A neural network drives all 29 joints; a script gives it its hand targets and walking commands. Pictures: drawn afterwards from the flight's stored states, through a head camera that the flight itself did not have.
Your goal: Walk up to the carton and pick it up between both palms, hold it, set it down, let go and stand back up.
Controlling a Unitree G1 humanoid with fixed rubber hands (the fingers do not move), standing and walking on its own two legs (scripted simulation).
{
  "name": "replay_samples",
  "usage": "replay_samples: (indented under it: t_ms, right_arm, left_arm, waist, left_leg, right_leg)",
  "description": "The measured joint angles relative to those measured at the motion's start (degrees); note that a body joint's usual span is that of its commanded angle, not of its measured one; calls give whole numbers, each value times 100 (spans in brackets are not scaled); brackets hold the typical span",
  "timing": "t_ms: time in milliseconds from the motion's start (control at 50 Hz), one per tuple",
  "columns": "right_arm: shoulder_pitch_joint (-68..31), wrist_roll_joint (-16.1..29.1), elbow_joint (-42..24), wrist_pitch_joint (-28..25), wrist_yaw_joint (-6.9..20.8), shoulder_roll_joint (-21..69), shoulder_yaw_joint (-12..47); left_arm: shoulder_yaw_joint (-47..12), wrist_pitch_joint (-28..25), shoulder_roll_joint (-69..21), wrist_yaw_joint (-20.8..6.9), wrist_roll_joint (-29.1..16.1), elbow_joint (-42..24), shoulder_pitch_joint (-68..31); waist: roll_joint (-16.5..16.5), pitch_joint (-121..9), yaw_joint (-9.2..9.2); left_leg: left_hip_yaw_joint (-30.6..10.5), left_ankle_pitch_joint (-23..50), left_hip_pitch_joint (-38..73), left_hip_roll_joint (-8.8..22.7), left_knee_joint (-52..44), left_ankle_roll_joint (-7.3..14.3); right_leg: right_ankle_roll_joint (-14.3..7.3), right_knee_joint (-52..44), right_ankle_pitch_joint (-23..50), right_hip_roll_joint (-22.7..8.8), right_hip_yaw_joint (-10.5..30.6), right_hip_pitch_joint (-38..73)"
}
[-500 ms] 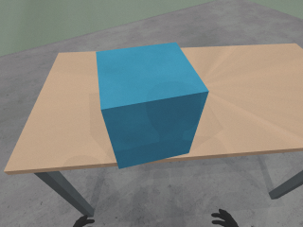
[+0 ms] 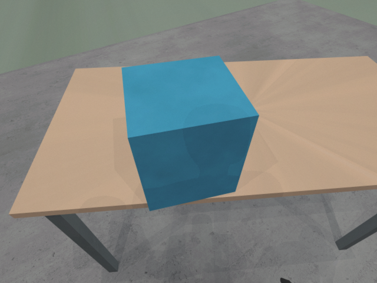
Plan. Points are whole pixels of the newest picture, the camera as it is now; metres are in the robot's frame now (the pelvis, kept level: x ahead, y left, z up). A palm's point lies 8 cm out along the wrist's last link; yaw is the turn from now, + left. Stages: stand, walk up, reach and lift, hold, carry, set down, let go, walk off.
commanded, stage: stand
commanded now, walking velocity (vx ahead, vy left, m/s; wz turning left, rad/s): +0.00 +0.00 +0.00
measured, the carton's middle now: (183, 135) +0.41 +0.01 +0.10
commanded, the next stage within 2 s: walk up in 0.46 s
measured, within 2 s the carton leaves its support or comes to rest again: neither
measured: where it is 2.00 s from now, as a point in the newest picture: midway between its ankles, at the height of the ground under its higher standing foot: outside the picture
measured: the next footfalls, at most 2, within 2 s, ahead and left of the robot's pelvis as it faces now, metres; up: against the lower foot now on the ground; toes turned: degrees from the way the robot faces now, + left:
left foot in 1.32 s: -0.22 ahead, +0.04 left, +0.00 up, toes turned +10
right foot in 1.76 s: -0.13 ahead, -0.13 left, +0.00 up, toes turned +9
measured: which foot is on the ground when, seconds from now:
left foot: down 0.00-0.96, up 0.98-1.00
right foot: down 0.00-1.00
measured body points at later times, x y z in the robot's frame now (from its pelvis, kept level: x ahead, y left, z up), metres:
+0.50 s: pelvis +0.01 +0.00 +0.01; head +0.02 -0.01 +0.46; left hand +0.05 +0.23 -0.14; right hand +0.05 -0.23 -0.14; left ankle +0.00 +0.12 -0.73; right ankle +0.00 -0.12 -0.73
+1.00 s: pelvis -0.08 -0.05 -0.02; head -0.03 -0.07 +0.42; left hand +0.03 +0.23 -0.13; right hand +0.06 -0.33 -0.16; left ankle -0.02 +0.11 -0.71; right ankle -0.04 -0.16 -0.73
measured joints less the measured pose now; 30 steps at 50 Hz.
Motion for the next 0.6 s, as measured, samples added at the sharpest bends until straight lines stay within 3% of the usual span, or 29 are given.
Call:
replay_samples:
  t_ms: [600]
  right_arm:
    - [118, 60, 1170, -62, -104, 59, -130]
  left_arm:
    - [84, -65, -94, 117, -41, 1199, 48]
  waist:
    - [1, 108, -17]
  left_leg:
    - [-16, 254, 500, 8, -633, -21]
  right_leg:
    - [-15, -604, 240, 13, 18, 485]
